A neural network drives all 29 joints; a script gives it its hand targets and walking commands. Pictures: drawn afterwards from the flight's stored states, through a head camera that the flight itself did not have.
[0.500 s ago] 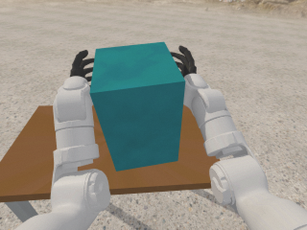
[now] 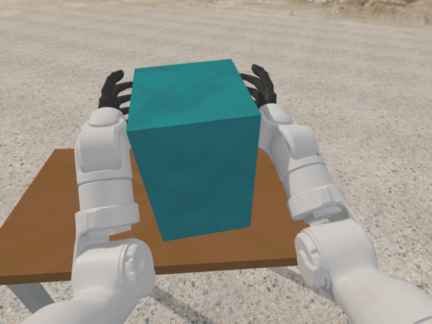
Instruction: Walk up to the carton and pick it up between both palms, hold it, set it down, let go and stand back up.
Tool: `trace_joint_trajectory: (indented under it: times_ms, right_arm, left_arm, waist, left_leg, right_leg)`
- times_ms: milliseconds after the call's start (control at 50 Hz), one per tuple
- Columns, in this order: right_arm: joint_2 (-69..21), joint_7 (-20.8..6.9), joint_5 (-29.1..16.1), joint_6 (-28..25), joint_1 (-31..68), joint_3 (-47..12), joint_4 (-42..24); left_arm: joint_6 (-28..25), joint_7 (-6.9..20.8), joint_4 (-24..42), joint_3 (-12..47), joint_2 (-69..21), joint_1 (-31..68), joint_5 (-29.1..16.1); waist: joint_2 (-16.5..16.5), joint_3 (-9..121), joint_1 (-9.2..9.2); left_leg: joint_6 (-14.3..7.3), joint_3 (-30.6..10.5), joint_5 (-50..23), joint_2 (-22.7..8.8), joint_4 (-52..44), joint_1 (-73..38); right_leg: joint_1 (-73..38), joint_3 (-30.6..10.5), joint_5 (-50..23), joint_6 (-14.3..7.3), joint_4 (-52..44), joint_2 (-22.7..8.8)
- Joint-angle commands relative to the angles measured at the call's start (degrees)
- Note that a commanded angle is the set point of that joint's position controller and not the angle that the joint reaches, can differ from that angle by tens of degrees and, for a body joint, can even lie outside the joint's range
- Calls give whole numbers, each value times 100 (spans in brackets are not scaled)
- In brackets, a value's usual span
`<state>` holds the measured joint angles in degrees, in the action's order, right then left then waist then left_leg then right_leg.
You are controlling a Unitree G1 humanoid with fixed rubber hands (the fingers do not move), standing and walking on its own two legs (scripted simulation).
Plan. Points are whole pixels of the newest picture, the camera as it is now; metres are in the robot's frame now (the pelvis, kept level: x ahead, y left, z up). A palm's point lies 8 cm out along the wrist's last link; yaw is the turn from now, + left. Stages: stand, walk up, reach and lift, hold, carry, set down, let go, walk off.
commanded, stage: hold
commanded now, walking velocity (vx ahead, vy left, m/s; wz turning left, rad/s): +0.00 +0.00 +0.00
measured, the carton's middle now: (196, 152) +0.34 +0.00 +0.21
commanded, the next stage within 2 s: none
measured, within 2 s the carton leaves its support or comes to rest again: neither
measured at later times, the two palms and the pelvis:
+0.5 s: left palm (116, 117) +0.37 +0.12 +0.27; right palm (266, 113) +0.36 -0.13 +0.27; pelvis +0.00 -0.01 +0.00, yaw +0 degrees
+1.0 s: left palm (111, 113) +0.37 +0.13 +0.28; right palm (264, 108) +0.36 -0.12 +0.28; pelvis +0.00 +0.00 +0.00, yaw +0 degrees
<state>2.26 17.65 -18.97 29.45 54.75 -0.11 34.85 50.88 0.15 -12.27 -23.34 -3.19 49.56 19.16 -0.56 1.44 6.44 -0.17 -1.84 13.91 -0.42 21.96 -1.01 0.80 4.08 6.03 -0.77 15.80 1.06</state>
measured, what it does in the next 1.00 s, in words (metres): stands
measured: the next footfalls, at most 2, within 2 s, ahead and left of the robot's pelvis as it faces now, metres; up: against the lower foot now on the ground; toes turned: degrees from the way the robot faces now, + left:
none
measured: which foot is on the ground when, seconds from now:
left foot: down 0.00-1.00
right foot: down 0.00-1.00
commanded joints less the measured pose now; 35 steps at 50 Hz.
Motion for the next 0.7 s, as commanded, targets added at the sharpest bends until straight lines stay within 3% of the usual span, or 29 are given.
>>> trace_joint_trajectory:
  times_ms: [0,60,80,100,120,220,400,420,460,560,680]
  right_arm:
    - [-3973,-474,-718,-72,4511,-1728,-1597]
    - [-4018,-463,-741,-81,4529,-1768,-1699]
    - [-3648,-428,-616,-2,4216,-1660,-1172]
    - [-3757,-445,-559,-36,4297,-1669,-1240]
    - [-3788,-463,-565,-76,4409,-1639,-1323]
    - [-4043,-406,-757,-143,4713,-1876,-1861]
    - [-4073,-348,-715,-98,4577,-1937,-1898]
    - [-4396,-362,-877,-160,4740,-2098,-2414]
    - [-4253,-317,-937,-59,4668,-2117,-2325]
    - [-3984,-355,-678,28,4280,-1796,-1664]
    - [-3987,-433,-603,-10,4600,-1597,-1511]
  left_arm:
    - [-402,734,350,2843,-3173,4382,-924]
    - [-411,738,381,2851,-3181,4362,-946]
    - [-333,709,2,2687,-3225,4181,-569]
    - [-325,748,52,2659,-3289,4224,-549]
    - [-342,767,86,2671,-3295,4249,-596]
    - [-451,658,399,2992,-3381,4481,-915]
    - [-398,677,316,2816,-3206,4291,-791]
    - [-464,692,855,3083,-3277,4427,-1168]
    - [-446,685,658,2975,-3108,4348,-1134]
    - [-323,837,229,2592,-2907,4060,-773]
    - [-366,844,84,2726,-3104,4426,-838]
  waist:
    - [310,2146,58]
    - [272,2260,38]
    - [529,1638,-57]
    - [381,1626,-58]
    - [452,1728,-118]
    - [310,2373,13]
    - [152,2255,-112]
    - [75,2922,-11]
    - [67,2704,22]
    - [95,1949,-30]
    - [322,1901,63]
  left_leg:
    - [229,130,-1333,267,-431,633]
    - [215,131,-1380,279,-410,626]
    - [310,209,-1081,196,-622,888]
    - [299,257,-963,204,-664,1036]
    - [270,197,-946,173,-696,1087]
    - [303,177,-1485,270,-309,631]
    - [188,191,-1117,314,-412,733]
    - [159,146,-1632,355,-235,540]
    - [171,121,-1733,398,-159,390]
    - [90,167,-905,340,-518,712]
    - [160,161,-766,287,-550,878]
  right_leg:
    - [-1453,-82,-884,286,89,317]
    - [-1504,-88,-981,305,104,315]
    - [-1509,-121,-680,235,193,375]
    - [-1639,-87,-516,258,215,379]
    - [-1714,-89,-511,227,234,379]
    - [-1626,-97,-1290,324,256,363]
    - [-1654,-106,-1176,401,246,317]
    - [-1747,-123,-1636,449,239,318]
    - [-1640,-140,-1829,478,183,304]
    - [-1434,-143,-906,411,13,214]
    - [-1337,-97,-565,317,44,244]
